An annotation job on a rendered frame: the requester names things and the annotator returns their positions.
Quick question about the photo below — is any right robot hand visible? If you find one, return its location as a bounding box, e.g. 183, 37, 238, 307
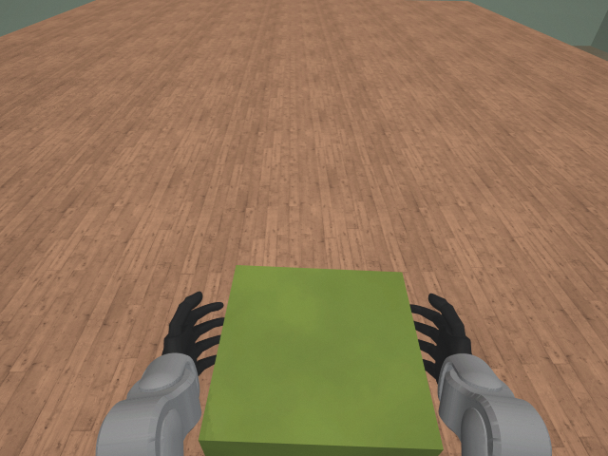
409, 294, 472, 384

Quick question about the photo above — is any left robot hand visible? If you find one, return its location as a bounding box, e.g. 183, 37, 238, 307
161, 292, 224, 375

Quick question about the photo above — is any carton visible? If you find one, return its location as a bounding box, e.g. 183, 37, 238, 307
199, 265, 444, 456

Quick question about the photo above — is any left robot forearm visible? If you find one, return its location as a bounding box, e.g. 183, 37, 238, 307
96, 352, 201, 456

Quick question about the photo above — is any right robot forearm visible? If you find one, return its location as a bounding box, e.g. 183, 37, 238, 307
438, 353, 552, 456

